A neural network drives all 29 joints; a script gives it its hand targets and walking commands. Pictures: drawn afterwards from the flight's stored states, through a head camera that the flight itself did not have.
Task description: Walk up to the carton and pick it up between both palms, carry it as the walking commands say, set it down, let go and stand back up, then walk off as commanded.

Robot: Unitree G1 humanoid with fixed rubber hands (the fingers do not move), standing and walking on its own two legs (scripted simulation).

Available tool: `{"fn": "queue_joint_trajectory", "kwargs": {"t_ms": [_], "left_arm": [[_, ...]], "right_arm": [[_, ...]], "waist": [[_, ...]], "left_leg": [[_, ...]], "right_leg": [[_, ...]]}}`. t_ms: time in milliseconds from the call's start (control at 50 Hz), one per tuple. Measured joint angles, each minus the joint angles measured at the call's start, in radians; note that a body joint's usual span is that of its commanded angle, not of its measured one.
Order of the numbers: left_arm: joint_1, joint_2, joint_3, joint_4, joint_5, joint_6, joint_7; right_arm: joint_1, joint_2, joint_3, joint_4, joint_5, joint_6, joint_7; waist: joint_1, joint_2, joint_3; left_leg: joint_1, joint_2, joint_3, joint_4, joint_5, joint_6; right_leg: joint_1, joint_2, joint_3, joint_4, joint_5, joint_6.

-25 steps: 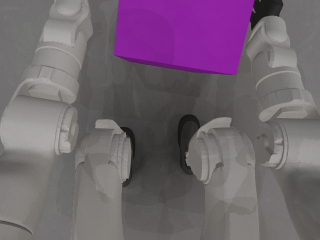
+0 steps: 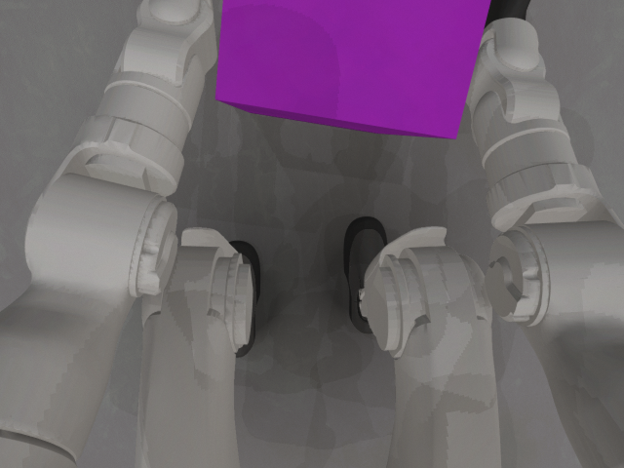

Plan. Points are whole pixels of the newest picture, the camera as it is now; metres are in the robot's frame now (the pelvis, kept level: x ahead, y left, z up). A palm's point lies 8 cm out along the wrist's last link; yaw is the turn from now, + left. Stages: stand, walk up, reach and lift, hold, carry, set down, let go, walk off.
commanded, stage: reach and lift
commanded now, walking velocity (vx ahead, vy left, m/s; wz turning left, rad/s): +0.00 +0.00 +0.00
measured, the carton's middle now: (341, 6) +0.54 -0.04 -0.24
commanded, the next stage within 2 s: none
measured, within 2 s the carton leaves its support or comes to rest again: leaves its support in 0.64 s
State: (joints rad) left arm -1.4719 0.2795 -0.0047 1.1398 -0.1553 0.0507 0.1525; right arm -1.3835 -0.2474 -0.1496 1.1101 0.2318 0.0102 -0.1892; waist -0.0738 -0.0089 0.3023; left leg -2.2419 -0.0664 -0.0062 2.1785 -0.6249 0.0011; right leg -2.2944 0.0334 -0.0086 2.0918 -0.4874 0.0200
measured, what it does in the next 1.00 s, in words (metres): stands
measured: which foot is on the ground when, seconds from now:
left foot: down 0.00-1.00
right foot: down 0.00-1.00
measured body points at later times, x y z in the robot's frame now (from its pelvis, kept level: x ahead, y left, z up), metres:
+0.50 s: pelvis +0.01 +0.00 -0.02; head +0.36 +0.01 +0.26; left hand +0.56 +0.11 -0.18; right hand +0.54 -0.18 -0.18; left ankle +0.09 +0.11 -0.35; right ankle +0.13 -0.12 -0.35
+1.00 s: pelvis +0.00 +0.00 +0.01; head +0.34 +0.00 +0.31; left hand +0.57 +0.11 -0.11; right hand +0.53 -0.18 -0.12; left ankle +0.09 +0.11 -0.35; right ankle +0.13 -0.12 -0.35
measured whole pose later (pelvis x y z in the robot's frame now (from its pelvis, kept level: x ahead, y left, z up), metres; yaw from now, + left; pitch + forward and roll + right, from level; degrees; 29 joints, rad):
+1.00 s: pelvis +0.00 +0.00 +0.01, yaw +3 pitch +40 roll +0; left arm -1.37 0.16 0.25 0.94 0.07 0.26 0.11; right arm -1.24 -0.11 -0.42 0.78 -0.04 0.29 -0.14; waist -0.08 0.03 0.16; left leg -2.21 -0.15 -0.02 2.12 -0.61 -0.03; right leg -2.25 0.08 0.05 2.07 -0.52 0.06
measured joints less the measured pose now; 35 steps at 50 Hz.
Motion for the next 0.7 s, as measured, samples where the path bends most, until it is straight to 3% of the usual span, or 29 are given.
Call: {"fn": "queue_joint_trajectory", "kwargs": {"t_ms": [160, 280, 380, 540, 700], "left_arm": [[-0.009, -0.008, -0.004, 0.023, 0.003, -0.007, 0.021], [-0.027, -0.031, 0.088, 0.044, 0.089, 0.035, 0.003], [-0.001, -0.052, 0.159, -0.007, 0.151, 0.084, -0.023], [0.072, -0.08, 0.206, -0.112, 0.188, 0.133, -0.025], [0.139, -0.094, 0.181, -0.199, 0.164, 0.164, -0.015]], "right_arm": [[0.001, 0.004, 0.007, 0.01, 0.012, -0.011, -0.019], [0.005, 0.02, -0.059, -0.001, -0.04, 0.028, 0.003], [0.018, 0.035, -0.119, -0.043, -0.117, 0.091, 0.03], [0.043, 0.052, -0.166, -0.102, -0.179, 0.159, 0.058], [0.117, 0.089, -0.184, -0.215, -0.183, 0.201, 0.034]], "waist": [[0.001, -0.001, -0.003], [0.001, -0.001, -0.012], [-0.003, 0.003, -0.019], [-0.009, 0.004, -0.034], [-0.015, 0.013, -0.07]], "left_leg": [[0.007, -0.003, 0.0, -0.006, -0.002, -0.003], [0.002, -0.018, -0.003, 0.015, -0.006, -0.01], [-0.01, -0.037, -0.004, 0.048, -0.011, -0.016], [-0.014, -0.049, -0.003, 0.072, -0.024, -0.012], [-0.015, -0.063, -0.005, 0.052, -0.022, -0.012]], "right_leg": [[0.005, 0.007, 0.005, -0.002, -0.003, 0.002], [0.0, 0.008, 0.008, 0.024, -0.012, 0.002], [-0.007, 0.002, 0.01, 0.063, -0.028, 0.003], [-0.005, 0.01, 0.017, 0.087, -0.048, 0.016], [0.001, 0.028, 0.033, 0.069, -0.057, 0.036]]}}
